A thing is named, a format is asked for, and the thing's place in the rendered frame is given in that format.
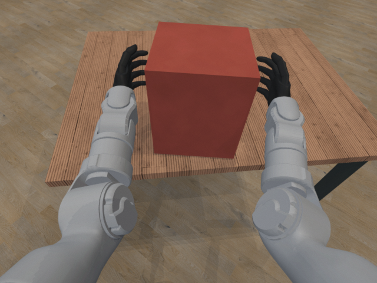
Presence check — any carton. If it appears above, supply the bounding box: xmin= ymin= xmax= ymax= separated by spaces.
xmin=144 ymin=22 xmax=261 ymax=159

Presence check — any table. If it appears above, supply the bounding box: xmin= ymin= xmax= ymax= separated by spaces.
xmin=45 ymin=28 xmax=377 ymax=201

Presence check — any right robot forearm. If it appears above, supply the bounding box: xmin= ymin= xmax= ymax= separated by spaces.
xmin=261 ymin=97 xmax=323 ymax=210

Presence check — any robot right hand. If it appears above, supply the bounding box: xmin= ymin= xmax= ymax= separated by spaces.
xmin=256 ymin=52 xmax=291 ymax=106

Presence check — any left robot upper arm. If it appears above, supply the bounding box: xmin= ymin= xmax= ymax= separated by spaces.
xmin=0 ymin=181 xmax=138 ymax=283

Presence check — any robot left hand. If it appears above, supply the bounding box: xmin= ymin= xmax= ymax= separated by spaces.
xmin=113 ymin=44 xmax=148 ymax=90

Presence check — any left robot forearm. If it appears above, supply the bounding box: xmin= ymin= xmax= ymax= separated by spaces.
xmin=58 ymin=85 xmax=138 ymax=224

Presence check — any right robot upper arm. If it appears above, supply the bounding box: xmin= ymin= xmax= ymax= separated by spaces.
xmin=252 ymin=187 xmax=377 ymax=283

